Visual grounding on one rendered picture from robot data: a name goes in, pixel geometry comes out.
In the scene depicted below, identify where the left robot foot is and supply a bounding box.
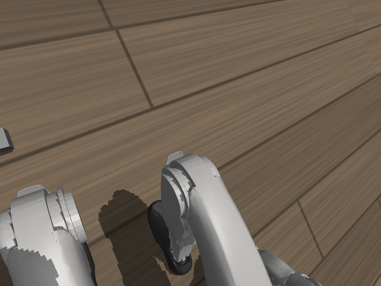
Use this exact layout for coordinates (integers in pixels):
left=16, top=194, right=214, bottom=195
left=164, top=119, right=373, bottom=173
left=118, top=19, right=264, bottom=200
left=83, top=242, right=98, bottom=286

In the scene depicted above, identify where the small box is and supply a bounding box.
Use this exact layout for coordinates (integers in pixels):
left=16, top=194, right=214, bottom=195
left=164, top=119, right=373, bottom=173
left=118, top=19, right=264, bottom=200
left=0, top=128, right=14, bottom=153

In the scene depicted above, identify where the right robot arm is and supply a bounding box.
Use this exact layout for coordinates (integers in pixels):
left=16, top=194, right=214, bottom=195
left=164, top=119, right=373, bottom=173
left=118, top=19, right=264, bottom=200
left=285, top=272, right=322, bottom=286

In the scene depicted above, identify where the right robot hand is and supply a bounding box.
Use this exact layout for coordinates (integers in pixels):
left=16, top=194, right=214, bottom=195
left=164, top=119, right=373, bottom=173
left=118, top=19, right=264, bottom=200
left=256, top=246, right=296, bottom=286

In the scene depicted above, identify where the right robot foot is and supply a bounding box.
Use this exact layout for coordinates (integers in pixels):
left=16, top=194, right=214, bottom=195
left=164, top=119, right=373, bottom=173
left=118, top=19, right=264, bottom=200
left=148, top=200, right=192, bottom=275

